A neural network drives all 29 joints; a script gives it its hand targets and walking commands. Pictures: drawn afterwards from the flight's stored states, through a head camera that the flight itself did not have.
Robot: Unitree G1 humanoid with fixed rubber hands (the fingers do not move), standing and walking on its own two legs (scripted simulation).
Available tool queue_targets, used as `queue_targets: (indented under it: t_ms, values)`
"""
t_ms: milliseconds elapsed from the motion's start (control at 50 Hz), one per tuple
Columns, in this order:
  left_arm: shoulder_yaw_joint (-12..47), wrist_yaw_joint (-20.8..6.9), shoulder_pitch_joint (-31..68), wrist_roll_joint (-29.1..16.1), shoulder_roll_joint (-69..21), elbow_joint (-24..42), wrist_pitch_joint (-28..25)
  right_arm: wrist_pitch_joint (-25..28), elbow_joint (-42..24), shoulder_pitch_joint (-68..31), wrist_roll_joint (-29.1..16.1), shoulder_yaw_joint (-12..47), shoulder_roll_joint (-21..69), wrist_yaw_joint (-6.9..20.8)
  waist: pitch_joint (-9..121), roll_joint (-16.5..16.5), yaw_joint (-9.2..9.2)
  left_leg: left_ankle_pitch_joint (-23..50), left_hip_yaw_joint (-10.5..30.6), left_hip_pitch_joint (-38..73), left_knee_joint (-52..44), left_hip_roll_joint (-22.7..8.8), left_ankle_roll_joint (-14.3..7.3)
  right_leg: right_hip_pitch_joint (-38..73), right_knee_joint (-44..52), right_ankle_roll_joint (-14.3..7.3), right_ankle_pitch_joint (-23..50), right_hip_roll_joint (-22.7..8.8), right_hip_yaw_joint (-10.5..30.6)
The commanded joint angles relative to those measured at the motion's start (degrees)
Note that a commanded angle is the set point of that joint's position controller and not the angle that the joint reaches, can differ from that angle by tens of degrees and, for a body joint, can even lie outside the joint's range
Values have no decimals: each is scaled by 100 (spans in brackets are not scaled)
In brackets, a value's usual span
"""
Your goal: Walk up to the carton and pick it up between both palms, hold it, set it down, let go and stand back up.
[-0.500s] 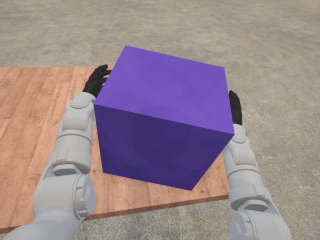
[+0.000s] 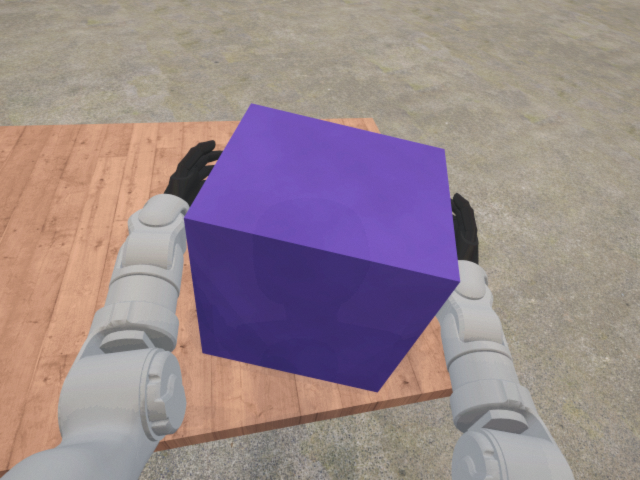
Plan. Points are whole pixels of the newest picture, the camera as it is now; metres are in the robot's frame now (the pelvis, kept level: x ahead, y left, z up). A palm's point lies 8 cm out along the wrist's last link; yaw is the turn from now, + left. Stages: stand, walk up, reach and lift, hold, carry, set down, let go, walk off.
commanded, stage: set down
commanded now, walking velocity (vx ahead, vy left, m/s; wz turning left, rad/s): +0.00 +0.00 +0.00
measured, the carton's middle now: (317, 255) +0.40 -0.03 +0.06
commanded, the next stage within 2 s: none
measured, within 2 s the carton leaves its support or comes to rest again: rests again in 1.02 s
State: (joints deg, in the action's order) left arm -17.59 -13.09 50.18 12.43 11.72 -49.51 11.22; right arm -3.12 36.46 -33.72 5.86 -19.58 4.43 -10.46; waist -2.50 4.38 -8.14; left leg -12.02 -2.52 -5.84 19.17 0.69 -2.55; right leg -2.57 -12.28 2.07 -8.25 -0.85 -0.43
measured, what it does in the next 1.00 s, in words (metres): stands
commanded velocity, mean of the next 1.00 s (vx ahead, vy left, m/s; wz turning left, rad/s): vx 0.00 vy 0.00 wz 0.00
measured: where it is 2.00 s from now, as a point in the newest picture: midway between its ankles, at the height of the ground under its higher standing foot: outside the picture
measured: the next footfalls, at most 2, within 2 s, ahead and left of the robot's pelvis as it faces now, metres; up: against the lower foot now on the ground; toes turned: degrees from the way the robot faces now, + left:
none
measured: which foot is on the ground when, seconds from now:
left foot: down 0.00-1.00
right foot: down 0.00-1.00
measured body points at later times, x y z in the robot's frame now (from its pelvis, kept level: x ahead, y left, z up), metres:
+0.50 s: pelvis -0.01 +0.00 +0.00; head +0.02 +0.03 +0.45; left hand +0.45 +0.14 +0.12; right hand +0.35 -0.21 +0.09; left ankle -0.02 +0.08 -0.75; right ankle -0.02 -0.14 -0.75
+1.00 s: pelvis -0.01 +0.00 +0.00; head +0.02 +0.04 +0.45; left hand +0.45 +0.15 +0.10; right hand +0.36 -0.20 +0.09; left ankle -0.02 +0.08 -0.75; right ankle -0.02 -0.14 -0.75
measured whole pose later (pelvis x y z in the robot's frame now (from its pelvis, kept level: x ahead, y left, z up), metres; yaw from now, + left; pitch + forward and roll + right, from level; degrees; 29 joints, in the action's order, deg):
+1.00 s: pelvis -0.01 +0.00 +0.00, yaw +0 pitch +1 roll -1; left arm -23.0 -14.2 53.1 17.7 11.8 -58.5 2.0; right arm 7.3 43.9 -36.4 14.8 -29.6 8.0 -8.5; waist -2.8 5.5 -6.4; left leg -10.9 -3.3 -10.0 20.0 0.2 -2.4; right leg -7.4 -14.4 1.5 -7.6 -1.1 -2.8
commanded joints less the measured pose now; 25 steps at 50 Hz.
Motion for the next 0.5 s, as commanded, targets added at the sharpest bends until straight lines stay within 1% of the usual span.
queue_targets:
  t_ms: [0, 20, 60, 80, 100, 120, 140, 180, 200, 220, 240, 260, 280, 320, 340, 360, 380, 400, 420, 440, 480]
  values:
    - [1036, -522, 3002, -11, -2614, 594, -207, 544, -1077, -3576, 92, 2046, 2493, 559, 2734, -661, 63, 2751, -203, 1230, 87, 12, 534, 863, -372, 74, 2548, 278, -493]
    - [1033, -526, 2942, 21, -2631, 674, -199, 568, -1081, -3493, 112, 1992, 2479, 571, 2713, -721, 33, 2914, -190, 1266, 117, -11, 567, 840, -407, 68, 2598, 289, -504]
    - [1049, -534, 2972, 7, -2587, 628, -187, 642, -1163, -3601, 148, 1887, 2417, 573, 2783, -768, 50, 2910, -203, 1312, 161, -8, 596, 656, -346, 58, 2434, 284, -528]
    - [1056, -518, 2976, 4, -2609, 690, -235, 683, -1150, -3546, 165, 1921, 2488, 570, 2965, -791, 65, 2979, -220, 1330, 198, 7, 579, 665, -369, 50, 2542, 281, -526]
    - [1034, -492, 2892, 40, -2607, 628, -255, 751, -1222, -3633, 158, 1965, 2481, 577, 3126, -850, 177, 3095, -223, 1363, 231, -5, 591, 664, -385, 39, 2549, 283, -526]
    - [1120, -472, 2921, 4, -2655, 614, -266, 773, -1116, -3584, 222, 1848, 2436, 575, 3017, -840, 15, 3135, -201, 1421, 242, -43, 633, 612, -393, 33, 2504, 320, -557]
    - [1172, -451, 2959, -51, -2706, 673, -304, 839, -1236, -3667, 245, 1845, 2455, 580, 3169, -808, 52, 3204, -198, 1426, 275, -45, 639, 558, -390, 39, 2497, 327, -558]
    - [1110, -469, 2900, -22, -2623, 520, -302, 842, -1150, -3587, 264, 1868, 2482, 560, 3028, -742, 57, 2975, -218, 1256, 254, -15, 555, 710, -397, 44, 2566, 274, -531]
    - [1087, -483, 2899, -4, -2619, 464, -294, 822, -1083, -3561, 303, 1790, 2451, 551, 2914, -727, 22, 2740, -218, 1153, 176, -20, 540, 713, -393, 52, 2466, 260, -531]
    - [1049, -494, 2901, 16, -2612, 446, -297, 809, -1029, -3508, 328, 1796, 2479, 546, 2760, -731, 29, 2636, -224, 1065, 143, -14, 527, 759, -408, 70, 2496, 245, -524]
    - [1118, -489, 2925, 8, -2653, 560, -321, 834, -980, -3446, 332, 1762, 2461, 540, 2794, -796, -20, 2695, -190, 1133, 124, -41, 589, 709, -423, 78, 2463, 257, -550]
    - [1114, -490, 2907, 34, -2680, 523, -325, 868, -1003, -3466, 327, 1797, 2502, 540, 2819, -782, 24, 2760, -207, 1176, 170, -28, 591, 681, -408, 81, 2473, 253, -560]
    - [1102, -490, 2878, 37, -2661, 506, -347, 877, -927, -3438, 324, 1797, 2511, 542, 2814, -766, 28, 2798, -190, 1175, 166, -46, 585, 619, -407, 77, 2465, 263, -557]
    - [1042, -488, 2897, 81, -2657, 367, -381, 908, -889, -3469, 369, 1726, 2501, 543, 2828, -736, 40, 2500, -204, 1028, 114, -24, 539, 603, -369, 57, 2276, 254, -558]
    - [950, -497, 2869, 105, -2611, 175, -395, 908, -808, -3446, 418, 1694, 2526, 537, 2732, -676, 54, 2262, -222, 895, 82, -9, 485, 638, -371, 67, 2230, 218, -534]
    - [921, -490, 2894, 131, -2614, 148, -429, 933, -787, -3468, 461, 1616, 2544, 538, 2810, -715, 72, 2156, -209, 834, 47, -21, 494, 632, -393, 63, 2189, 218, -549]
    - [906, -486, 2919, 152, -2602, 82, -446, 952, -739, -3501, 500, 1528, 2512, 532, 2680, -775, 59, 2062, -217, 806, 42, -27, 506, 582, -403, 59, 2097, 210, -567]
    - [916, -464, 3064, 138, -2615, 156, -496, 969, -734, -3539, 551, 1483, 2523, 535, 2796, -760, 53, 1993, -222, 797, 24, -24, 502, 502, -398, 74, 2026, 204, -572]
    - [816, -470, 3061, 180, -2576, 40, -527, 969, -656, -3510, 584, 1488, 2585, 534, 2691, -664, 81, 1925, -258, 753, 18, -16, 452, 588, -393, 85, 2050, 203, -562]
    - [824, -467, 3057, 179, -2581, 22, -570, 981, -540, -3398, 609, 1438, 2583, 539, 2683, -730, 40, 1934, -246, 722, -6, -31, 470, 573, -410, 92, 2061, 202, -566]
    - [737, -472, 3151, 207, -2537, -132, -624, 979, -363, -3392, 669, 1341, 2637, 546, 2472, -694, 50, 1735, -266, 678, -63, -36, 432, 504, -368, 102, 1910, 178, -552]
